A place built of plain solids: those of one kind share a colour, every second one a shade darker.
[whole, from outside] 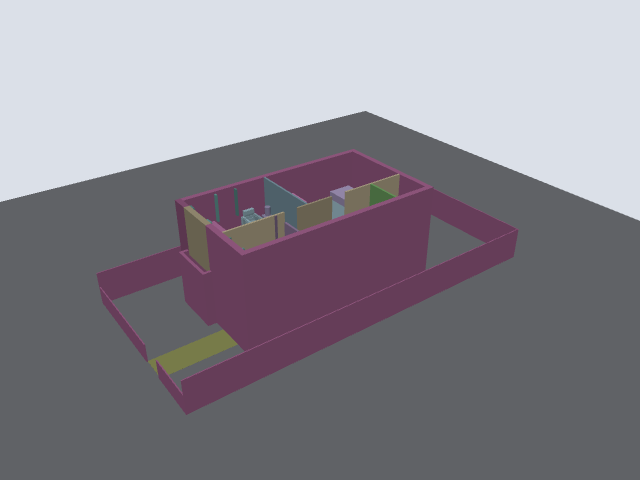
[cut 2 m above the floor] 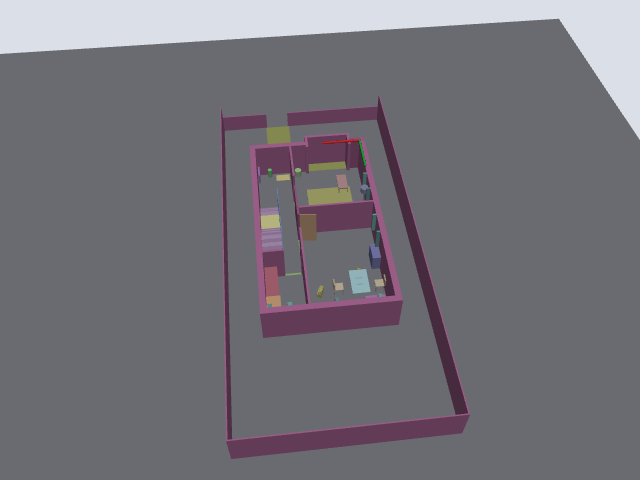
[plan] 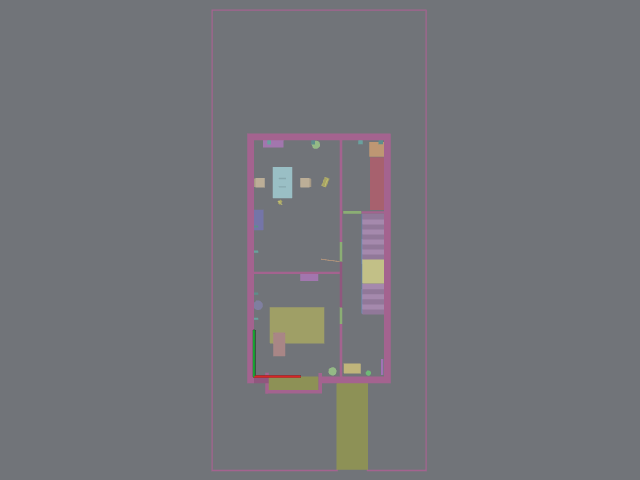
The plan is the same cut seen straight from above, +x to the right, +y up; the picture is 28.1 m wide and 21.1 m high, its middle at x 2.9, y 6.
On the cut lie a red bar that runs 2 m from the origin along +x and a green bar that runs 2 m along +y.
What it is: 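A detached two-storey house, 5.7 m wide inside and 10.4 m deep; a hall 1.84 m wide with a straight stair of 16 risers of 177 mm on goings of 220 mm and a flat half landing; a front room and a back room; a bay window at the front; upstairs three bedrooms and a bathroom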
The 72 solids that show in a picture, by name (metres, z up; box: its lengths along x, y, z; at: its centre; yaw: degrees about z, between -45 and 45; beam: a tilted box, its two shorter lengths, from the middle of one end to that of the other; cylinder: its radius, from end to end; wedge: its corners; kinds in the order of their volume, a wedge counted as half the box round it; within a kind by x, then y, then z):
{
 "wall_1": {"box": [0.06, 20.3, 1.85], "at": [-1.85, 5.99, 0.88]},
 "wall_2": {"box": [0.3, 10.98, 5.33], "at": [-0.15, 5.19, 2.62]},
 "wall_3": {"box": [0.95, 0.3, 5.33], "at": [0.18, -0.15, 2.62]},
 "wall_4": {"box": [0.16, 0.91, 2.98], "at": [0.57, -0.3, 1.44]},
 "wall_5": {"box": [5.56, 0.06, 1.05], "at": [0.91, -4.13, 0.47]},
 "wall_6": {"box": [2.5, 0.16, 2.98], "at": [1.74, -0.67, 1.44]},
 "wall_7": {"box": [3.77, 0.11, 2.73], "at": [1.88, 4.56, 1.32]},
 "wall_8": {"box": [6.31, 0.3, 5.33], "at": [2.86, 10.53, 2.62]},
 "wall_9": {"box": [9.47, 0.06, 1.85], "at": [2.86, 16.1, 0.88]},
 "wall_10": {"box": [0.16, 0.91, 2.98], "at": [2.91, -0.3, 1.44]},
 "wall_11": {"box": [0.11, 2.31, 2.73], "at": [3.82, 1.15, 1.32]},
 "wall_12": {"box": [0.11, 2.01, 2.73], "at": [3.82, 4.04, 1.32]},
 "wall_13": {"box": [0.11, 4.47, 2.73], "at": [3.82, 8.15, 1.32]},
 "wall_14": {"box": [3.19, 0.3, 5.33], "at": [4.42, -0.15, 2.62]},
 "wall_15": {"box": [1.0, 0.11, 2.73], "at": [5.22, 7.21, 1.32]},
 "wall_16": {"box": [0.3, 10.98, 5.33], "at": [5.87, 5.19, 2.62]},
 "wall_17": {"box": [2.64, 0.06, 1.05], "at": [6.27, -4.13, 0.47]},
 "wall_18": {"box": [0.06, 20.3, 1.85], "at": [7.56, 5.99, 0.88]},
 "upper_floor_rooms_1": {"box": [3.88, 10.4, 0.14], "at": [1.94, 5.19, 2.75]},
 "tread_1": {"box": [0.96, 0.25, 0.2], "at": [5.24, 2.86, 0.08]},
 "tread_2": {"box": [0.96, 0.25, 0.37], "at": [5.24, 3.08, 0.17]},
 "tread_3": {"box": [0.96, 0.25, 0.55], "at": [5.24, 3.3, 0.25]},
 "tread_4": {"box": [0.96, 0.25, 0.73], "at": [5.24, 3.52, 0.34]},
 "tread_5": {"box": [0.96, 0.25, 0.9], "at": [5.24, 3.74, 0.43]},
 "tread_6": {"box": [0.96, 0.25, 1.08], "at": [5.24, 3.96, 0.52]},
 "tread_7": {"box": [0.96, 0.25, 1.26], "at": [5.24, 5.27, 0.61]},
 "tread_8": {"box": [0.96, 0.25, 1.43], "at": [5.24, 5.49, 0.7]},
 "tread_9": {"box": [0.96, 0.25, 1.61], "at": [5.24, 5.71, 0.78]},
 "tread_10": {"box": [0.96, 0.25, 1.79], "at": [5.24, 5.93, 0.87]},
 "tread_11": {"box": [0.96, 0.25, 1.96], "at": [5.24, 6.15, 0.96]},
 "tread_12": {"box": [0.96, 0.25, 2.14], "at": [5.24, 6.37, 1.05]},
 "tread_13": {"box": [0.96, 0.25, 2.31], "at": [5.24, 6.59, 1.14]},
 "tread_14": {"box": [0.96, 0.25, 2.49], "at": [5.24, 6.81, 1.23]},
 "tread_15": {"box": [0.96, 0.25, 2.67], "at": [5.24, 7.03, 1.31]},
 "ground_1": {"box": [2.18, 0.59, 0.5], "at": [1.74, -0.3, -0.25]},
 "ground_2": {"box": [1.38, 3.8, 0.5], "at": [4.32, -2.2, -0.25]},
 "landing_wall_1": {"box": [0.11, 3.22, 2.6], "at": [3.82, 1.61, 3.98]},
 "landing_wall_2": {"box": [0.11, 2.01, 2.6], "at": [3.82, 4.96, 3.98]},
 "landing_wall_3": {"box": [0.11, 3.56, 2.6], "at": [3.82, 8.6, 3.98]},
 "wardrobe_bed_1": {"box": [1.4, 0.6, 2.05], "at": [2.6, 0.3, 3.8]},
 "front_wall_over_bay_1": {"box": [2.18, 0.3, 2.6], "at": [1.74, -0.15, 3.98]},
 "bed_1": {"box": [2.0, 1.34, 0.5], "at": [1.0, 9.47, 3.02]},
 "half_landing_1": {"box": [0.96, 1.09, 1.08], "at": [5.24, 4.63, 0.52]},
 "bedrooms_wall_1": {"box": [3.77, 0.11, 2.6], "at": [1.88, 4.56, 3.98]},
 "shelf_1": {"box": [0.9, 0.32, 1.76], "at": [0.84, 10.23, 0.83]},
 "shelf_2": {"box": [0.8, 0.3, 1.7], "at": [2.43, 4.35, 0.8]},
 "fridge_freezer_1": {"box": [0.65, 0.65, 1.85], "at": [5.39, 9.99, 0.88]},
 "bath_wall_1": {"box": [1.84, 0.11, 2.6], "at": [4.8, 8.43, 3.98]},
 "dresser_1": {"box": [0.42, 0.9, 0.92], "at": [0.21, 6.88, 0.41]},
 "box_wall_1": {"box": [0.07, 0.11, 2.6], "at": [3.91, 2.71, 3.98]},
 "box_wall_2": {"box": [1.03, 0.11, 2.6], "at": [5.2, 2.71, 3.98]},
 "laid_rug_front_room_1": {"box": [2.4, 1.6, 0.06], "at": [1.88, 2.25, -0.02]},
 "curtains_curtains_1": {"box": [0.19, 0.1, 1.49], "at": [0.09, 1.68, 4.41]},
 "curtains_curtains_2": {"box": [0.19, 0.1, 1.49], "at": [0.09, 2.54, 1.59]},
 "curtains_curtains_3": {"box": [0.19, 0.1, 1.49], "at": [0.09, 2.78, 4.41]},
 "curtains_curtains_4": {"box": [0.19, 0.1, 1.49], "at": [0.09, 3.64, 1.59]},
 "curtains_curtains_5": {"box": [0.19, 0.1, 1.49], "at": [0.09, 5.49, 1.59]},
 "curtains_curtains_6": {"box": [0.19, 0.1, 1.49], "at": [0.09, 6.59, 1.59]},
 "slotfit_seat_1": {"box": [0.2, 0.57, 1.05], "at": [0.15, 3.41, 3.3]},
 "meeting_table_1": {"box": [0.86, 1.37, 0.07], "at": [1.25, 8.52, 0.7]},
 "plant_pot_1": {"cylinder": 0.18, "from": [2.72, 10.19, 0.0], "to": [2.72, 10.19, 0.38]},
 "plant_pot_2": {"cylinder": 0.18, "from": [3.45, 0.23, 0.0], "to": [3.45, 0.23, 0.38]},
 "door_leaf_back_room_1": {"box": [0.83, 0.04, 2.05], "at": [3.36, 5.1, 0.97], "yaw": -7.3},
 "worktop_1": {"box": [0.62, 2.32, 0.04], "at": [5.41, 8.48, 0.88]},
 "floor_lamp_1": {"cylinder": 0.21, "from": [0.17, 3.13, 1.25], "to": [0.17, 3.13, 1.55]},
 "coffee_table_1": {"box": [0.54, 1.05, 0.07], "at": [1.11, 1.41, 0.36]},
 "nightstand_1": {"cylinder": 0.15, "from": [0.49, 4.35, 3.37], "to": [0.49, 4.35, 3.84]},
 "laid_doormat_1": {"box": [0.75, 0.45, 0.06], "at": [4.32, 0.35, -0.02]},
 "side_chair_1": {"box": [0.42, 0.42, 0.04], "at": [0.27, 8.52, 0.43]},
 "side_chair_2": {"box": [0.42, 0.42, 0.04], "at": [2.24, 8.52, 0.43]},
 "threshold_1": {"box": [0.12, 0.86, 0.07], "at": [3.82, 5.48, -0.01]},
 "threshold_2": {"box": [0.8, 0.12, 0.07], "at": [4.32, 7.21, -0.01]}
}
